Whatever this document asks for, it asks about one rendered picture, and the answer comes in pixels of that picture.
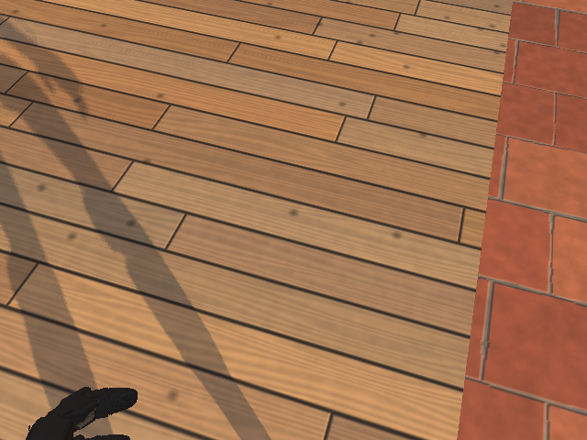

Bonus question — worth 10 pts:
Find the robot left hand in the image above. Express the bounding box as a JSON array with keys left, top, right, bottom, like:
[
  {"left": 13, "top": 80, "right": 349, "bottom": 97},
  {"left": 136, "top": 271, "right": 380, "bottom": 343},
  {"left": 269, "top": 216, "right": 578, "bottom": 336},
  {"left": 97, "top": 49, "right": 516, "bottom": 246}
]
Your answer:
[{"left": 26, "top": 387, "right": 138, "bottom": 440}]

